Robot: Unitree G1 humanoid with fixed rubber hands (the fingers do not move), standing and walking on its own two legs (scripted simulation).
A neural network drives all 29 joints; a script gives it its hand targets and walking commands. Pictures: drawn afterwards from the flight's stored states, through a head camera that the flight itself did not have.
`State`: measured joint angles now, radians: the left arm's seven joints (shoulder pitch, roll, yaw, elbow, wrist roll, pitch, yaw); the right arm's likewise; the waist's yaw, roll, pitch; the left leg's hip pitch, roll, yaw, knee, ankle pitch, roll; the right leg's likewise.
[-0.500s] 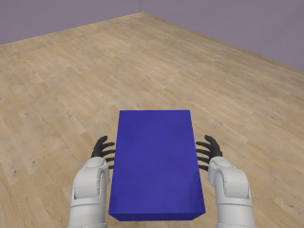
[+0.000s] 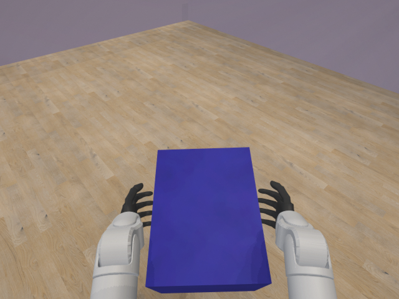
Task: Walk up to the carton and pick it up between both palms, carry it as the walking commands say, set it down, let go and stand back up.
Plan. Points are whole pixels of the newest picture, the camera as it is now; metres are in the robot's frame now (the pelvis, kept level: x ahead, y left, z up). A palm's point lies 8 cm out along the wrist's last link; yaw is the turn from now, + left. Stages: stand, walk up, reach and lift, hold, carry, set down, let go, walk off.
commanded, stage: carry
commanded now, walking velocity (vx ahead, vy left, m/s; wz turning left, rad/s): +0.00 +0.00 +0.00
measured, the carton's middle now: (205, 219) +0.33 +0.00 -0.03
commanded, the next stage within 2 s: none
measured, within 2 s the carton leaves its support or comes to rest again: neither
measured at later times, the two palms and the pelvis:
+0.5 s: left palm (108, 222) +0.26 +0.18 +0.08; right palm (269, 208) +0.27 -0.11 +0.10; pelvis -0.01 +0.02 +0.00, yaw +4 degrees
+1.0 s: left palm out of the picture +0.11 +0.41 +0.04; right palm (126, 251) +0.22 +0.15 +0.04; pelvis -0.12 +0.16 -0.03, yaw +22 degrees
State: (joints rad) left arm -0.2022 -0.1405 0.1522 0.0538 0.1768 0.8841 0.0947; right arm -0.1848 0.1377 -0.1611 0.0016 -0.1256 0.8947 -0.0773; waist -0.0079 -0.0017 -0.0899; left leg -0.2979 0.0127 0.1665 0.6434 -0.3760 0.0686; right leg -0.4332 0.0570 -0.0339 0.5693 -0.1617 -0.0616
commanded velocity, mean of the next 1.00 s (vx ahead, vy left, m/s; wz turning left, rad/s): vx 0.00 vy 0.23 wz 0.78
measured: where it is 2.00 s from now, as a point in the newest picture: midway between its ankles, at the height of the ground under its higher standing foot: outside the picture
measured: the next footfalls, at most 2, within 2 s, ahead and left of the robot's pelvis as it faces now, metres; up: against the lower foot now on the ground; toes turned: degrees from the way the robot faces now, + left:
left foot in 0.66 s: +0.01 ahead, +0.18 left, +0.00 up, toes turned +22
right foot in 1.02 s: -0.03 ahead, +0.05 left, +0.00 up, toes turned +15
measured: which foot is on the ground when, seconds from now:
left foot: down 0.00-0.36, up 0.38-0.64, down 0.66-1.00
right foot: down 0.00-0.68, up 0.70-1.00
